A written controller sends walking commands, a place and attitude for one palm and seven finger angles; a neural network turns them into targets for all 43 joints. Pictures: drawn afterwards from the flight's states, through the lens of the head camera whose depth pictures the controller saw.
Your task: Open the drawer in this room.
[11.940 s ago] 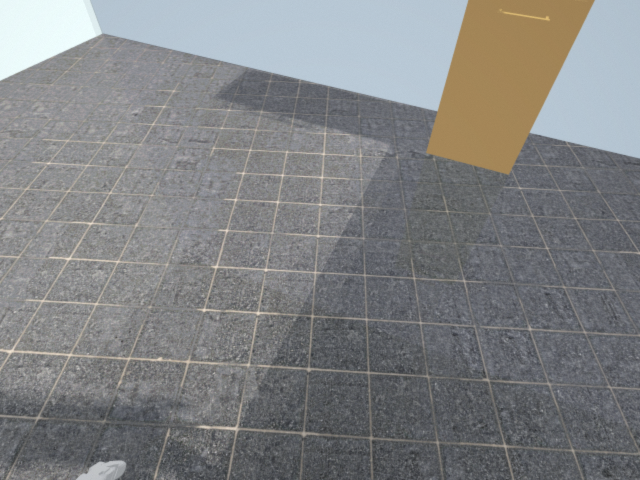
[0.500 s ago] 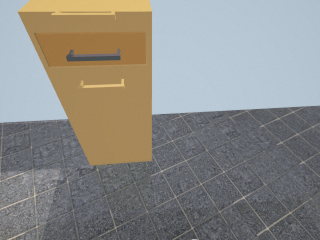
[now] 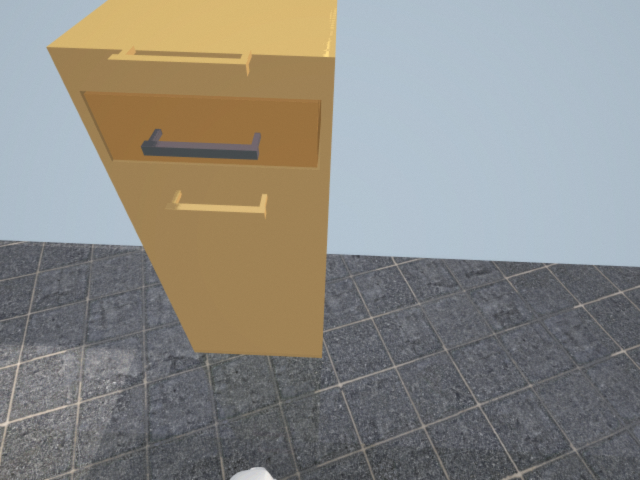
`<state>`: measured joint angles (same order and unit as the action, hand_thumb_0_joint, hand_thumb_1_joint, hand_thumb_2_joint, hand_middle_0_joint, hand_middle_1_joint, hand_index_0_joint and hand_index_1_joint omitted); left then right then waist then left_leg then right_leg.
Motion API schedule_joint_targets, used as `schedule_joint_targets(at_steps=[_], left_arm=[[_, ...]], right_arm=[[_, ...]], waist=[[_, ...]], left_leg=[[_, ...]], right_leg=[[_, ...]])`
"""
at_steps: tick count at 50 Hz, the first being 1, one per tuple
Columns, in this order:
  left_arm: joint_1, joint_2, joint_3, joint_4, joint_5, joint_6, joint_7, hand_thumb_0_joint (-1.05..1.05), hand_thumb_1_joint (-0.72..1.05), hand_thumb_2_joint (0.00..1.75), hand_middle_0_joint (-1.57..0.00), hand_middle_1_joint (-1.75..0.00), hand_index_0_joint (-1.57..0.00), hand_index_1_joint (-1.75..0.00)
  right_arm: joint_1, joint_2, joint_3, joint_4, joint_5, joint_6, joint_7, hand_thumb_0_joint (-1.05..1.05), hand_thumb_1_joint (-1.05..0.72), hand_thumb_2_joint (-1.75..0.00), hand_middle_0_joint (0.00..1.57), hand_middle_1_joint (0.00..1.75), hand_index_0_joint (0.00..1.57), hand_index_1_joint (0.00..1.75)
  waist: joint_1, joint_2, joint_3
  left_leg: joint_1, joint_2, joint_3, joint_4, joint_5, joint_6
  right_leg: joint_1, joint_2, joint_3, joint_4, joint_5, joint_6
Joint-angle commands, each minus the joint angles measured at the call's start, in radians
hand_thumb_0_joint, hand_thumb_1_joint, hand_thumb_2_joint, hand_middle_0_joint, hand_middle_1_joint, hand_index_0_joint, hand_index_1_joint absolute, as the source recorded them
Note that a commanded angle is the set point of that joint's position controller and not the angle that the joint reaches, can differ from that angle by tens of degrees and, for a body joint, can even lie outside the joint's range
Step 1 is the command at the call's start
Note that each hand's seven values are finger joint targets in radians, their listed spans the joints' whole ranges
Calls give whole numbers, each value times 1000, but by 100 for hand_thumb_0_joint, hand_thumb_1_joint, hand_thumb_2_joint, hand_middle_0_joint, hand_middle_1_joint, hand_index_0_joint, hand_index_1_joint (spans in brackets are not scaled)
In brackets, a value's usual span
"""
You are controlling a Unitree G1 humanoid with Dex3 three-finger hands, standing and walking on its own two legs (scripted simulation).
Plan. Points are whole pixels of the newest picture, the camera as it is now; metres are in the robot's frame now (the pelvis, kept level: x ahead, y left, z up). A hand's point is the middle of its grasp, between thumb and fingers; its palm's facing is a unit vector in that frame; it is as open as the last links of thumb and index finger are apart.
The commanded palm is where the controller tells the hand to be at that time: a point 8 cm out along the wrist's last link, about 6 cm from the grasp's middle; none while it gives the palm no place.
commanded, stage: come to a stop and stand still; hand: left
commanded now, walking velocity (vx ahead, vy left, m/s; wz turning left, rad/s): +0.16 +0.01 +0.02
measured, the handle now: (203, 143) +0.60 +0.26 +0.09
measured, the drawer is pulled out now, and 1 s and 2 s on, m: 0.00 0.00 0.00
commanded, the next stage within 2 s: look again from close up in 1.64 s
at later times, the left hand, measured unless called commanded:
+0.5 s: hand out of the picture +0.14 +0.20 -0.17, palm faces +0.03 -0.97 -0.25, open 7.4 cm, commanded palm none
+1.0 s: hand out of the picture +0.05 +0.17 -0.16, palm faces +0.06 -0.96 -0.27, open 7.4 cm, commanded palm none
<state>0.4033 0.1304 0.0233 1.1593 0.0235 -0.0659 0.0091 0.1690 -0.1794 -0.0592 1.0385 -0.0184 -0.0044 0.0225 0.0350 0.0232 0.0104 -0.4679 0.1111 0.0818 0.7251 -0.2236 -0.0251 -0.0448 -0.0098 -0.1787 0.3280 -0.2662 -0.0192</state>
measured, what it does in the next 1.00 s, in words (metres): steps on the spot: left foot, then right foot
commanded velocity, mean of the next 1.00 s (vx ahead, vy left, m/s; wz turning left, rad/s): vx -0.04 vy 0.03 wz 0.00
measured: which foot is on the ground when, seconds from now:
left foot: up 0.00-0.06, down 0.08-0.56, up 0.58-1.00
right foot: down 0.00-0.10, up 0.12-0.54, down 0.56-1.00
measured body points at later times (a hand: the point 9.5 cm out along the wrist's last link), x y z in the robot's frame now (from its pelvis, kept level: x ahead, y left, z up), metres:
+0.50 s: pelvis +0.07 -0.01 +0.00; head +0.10 +0.00 +0.44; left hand +0.14 +0.25 -0.15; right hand +0.13 -0.25 -0.15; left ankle +0.10 +0.12 -0.74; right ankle +0.07 -0.14 -0.70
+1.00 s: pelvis +0.03 -0.03 +0.00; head +0.05 -0.05 +0.45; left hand +0.05 +0.22 -0.14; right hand +0.07 -0.28 -0.16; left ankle +0.00 +0.14 -0.70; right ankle +0.07 -0.15 -0.74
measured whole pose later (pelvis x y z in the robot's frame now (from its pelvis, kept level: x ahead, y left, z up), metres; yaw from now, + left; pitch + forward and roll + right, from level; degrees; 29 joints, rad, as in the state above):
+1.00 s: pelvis +0.03 -0.03 +0.00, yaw +0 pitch +0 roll +3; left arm 0.26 0.18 0.04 1.03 0.03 0.02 0.02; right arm 0.23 -0.24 -0.06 1.03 -0.01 0.06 0.01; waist 0.04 0.00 0.03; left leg -0.27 0.04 0.01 0.71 -0.39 -0.05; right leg -0.27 -0.10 -0.05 0.43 -0.16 0.00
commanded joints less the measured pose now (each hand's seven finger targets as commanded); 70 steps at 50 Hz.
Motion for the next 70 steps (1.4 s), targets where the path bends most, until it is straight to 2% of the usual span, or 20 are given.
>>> schedule_joint_targets(at_steps=[1, 3, 5, 6, 10, 19, 26, 27, 28, 29, 38, 46, 50, 51, 53, 54, 56, 64, 67, 70], left_arm=[[47, 146, 29, -27, 0, -6, 16, 0, 90, 90, -20, -30, -20, -30], [48, 121, 24, -23, -5, 3, 16, 0, 90, 90, -20, -30, -20, -30], [59, 52, 7, -63, -10, 3, 10, 0, 90, 90, -20, -30, -20, -30], [28, 64, 4, -61, -9, 18, 22, 0, 90, 90, -20, -30, -20, -30], [50, 32, 0, -12, -14, 56, 23, 0, 90, 90, -20, -30, -20, -30], [-64, 106, 55, -149, -2, 127, 20, 0, 90, 90, -20, -30, -20, -30], [-54, 120, 41, -175, -6, 80, 20, 0, 90, 90, -20, -30, -20, -30], [-42, 170, 43, -169, 3, 65, 24, 0, 90, 90, -20, -30, -20, -30], [-94, 265, 53, -186, 12, 47, 30, 0, 90, 90, -20, -30, -20, -30], [-83, 296, 53, -203, 4, 54, 26, 0, 90, 90, -20, -30, -20, -30], [-129, 245, 67, -203, -3, 53, 48, 0, 90, 90, -20, -30, -20, -30], [-120, 254, 66, -191, 15, 65, 26, 0, 90, 90, -20, -30, -20, -30], [-158, 241, 61, -164, 5, 73, 21, 0, 90, 90, -20, -30, -20, -30], [-174, 214, 53, -159, -2, 75, 20, 0, 90, 90, -20, -30, -20, -30], [-124, 107, 27, -159, -16, 79, 10, 0, 90, 90, -20, -30, -20, -30], [-118, 87, 25, -168, -12, 74, 6, 0, 90, 90, -20, -30, -20, -30], [-138, 102, 29, -135, 5, 88, -2, 0, 90, 90, -20, -30, -20, -30], [-91, 71, 7, -83, -16, 49, -2, 0, 90, 90, -20, -30, -20, -30], [-13, 153, 9, -29, -19, 32, 18, 0, 90, 90, -20, -30, -20, -30], [-51, 131, 6, -22, -21, 30, 27, 0, 90, 90, -20, -30, -20, -30]], right_arm=[[-6, -15, 13, -52, 0, -31, -2, 0, -90, -90, 20, 30, 20, 30], [138, -67, 5, -5, -6, -46, -16, 0, -90, -90, 20, 30, 20, 30], [313, -215, -21, 37, -7, -44, -36, 0, -90, -90, 20, 30, 20, 30], [275, -194, -9, 40, -3, -39, -50, 0, -90, -90, 20, 30, 20, 30], [29, -84, 31, 0, 7, -37, -69, 0, -90, -90, 20, 30, 20, 30], [2, -139, -22, -45, -3, 3, -76, 0, -90, -90, 20, 30, 20, 30], [-1, -153, -37, -54, -5, 20, -46, 0, -90, -90, 20, 30, 20, 30], [32, -110, -32, -50, 5, 20, -39, 0, -90, -90, 20, 30, 20, 30], [86, -36, -16, -65, 12, 24, -30, 0, -90, -90, 20, 30, 20, 30], [45, -64, -18, -85, 10, 41, -30, 0, -90, -90, 20, 30, 20, 30], [56, -122, -29, -70, -6, 79, -14, 0, -90, -90, 20, 30, 20, 30], [53, -87, -8, -75, 3, 51, -11, 0, -90, -90, 20, 30, 20, 30], [174, -59, 8, -25, 5, 26, -25, 0, -90, -90, 20, 30, 20, 30], [229, -59, 13, -1, 6, 14, -30, 0, -90, -90, 20, 30, 20, 30], [233, -164, -2, -4, -6, -5, -40, 0, -90, -90, 20, 30, 20, 30], [175, -207, -3, -33, -8, 1, -46, 0, -90, -90, 20, 30, 20, 30], [85, -164, 7, -30, -9, -4, -51, 0, -90, -90, 20, 30, 20, 30], [168, -104, 17, 51, 2, -19, -70, 0, -90, -90, 20, 30, 20, 30], [194, -36, 30, 59, 19, -26, -66, 0, -90, -90, 20, 30, 20, 30], [213, -20, 33, 87, 11, -9, -68, 0, -90, -90, 20, 30, 20, 30]], waist=[[-18, -130, 85], [-82, -29, 10], [-120, 257, -106], [-112, 222, -110], [-11, 62, 6], [-19, 134, -7], [7, 169, -72], [5, 24, -83], [-33, -249, -65], [4, -221, -42], [4, -183, -20], [18, -246, 13], [-40, -241, -8], [-67, -183, -18], [-59, 175, 26], [-40, 192, 78], [-29, 255, 151], [-30, 111, 44], [-31, -36, -36], [-44, -183, -24]], left_leg=[[122, -44, 41, -147, -1, 23], [404, -43, 27, -286, 106, 41], [634, 315, -363, -379, 418, 216], [552, 322, -369, -409, 445, 222], [304, 209, -135, -432, 668, 172], [272, 225, -91, -388, 620, 198], [266, 137, -71, -260, 324, 111], [228, 58, -27, -161, 143, 50], [67, -53, 23, -47, -214, -13], [90, -74, -49, 65, -360, -9], [-70, -86, -145, 399, -116, -49], [112, -92, -47, 39, -193, -21], [346, -111, -3, -253, -91, 1], [440, -100, -15, -372, -43, 4], [355, 150, -340, -565, -318, 74], [209, 227, -434, -631, -438, 129], [106, 182, -391, -690, -461, 143], [365, 92, -165, -379, 405, 121], [236, -17, -87, -311, 124, 26], [283, -28, -56, -320, 53, 4]], right_leg=[[-81, -264, 153, -41, 331, -100], [-178, -196, 98, 194, 346, -55], [-462, -27, 12, 641, -348, 20], [-458, -53, 114, 726, -358, 18], [-302, -111, 166, 576, -174, 59], [-411, -55, 192, 750, -135, 72], [-154, -44, 110, 167, 48, 51], [-89, -100, 167, 31, 193, 49], [-49, -319, 413, -8, 435, -22], [-149, -412, 417, -9, 542, -99], [-62, -338, 352, -11, 357, -114], [-179, -279, 361, -124, -97, -111], [-284, -213, 315, -109, -202, -67], [-336, -176, 285, -52, -222, -37], [-416, -36, 153, 234, -163, 22], [-408, -18, 120, 316, -173, 27], [-372, -37, 155, 473, -126, 33], [-231, -32, 116, 107, 20, 47], [17, -179, 246, 58, 501, -12], [-45, -172, 250, 38, 501, -39]])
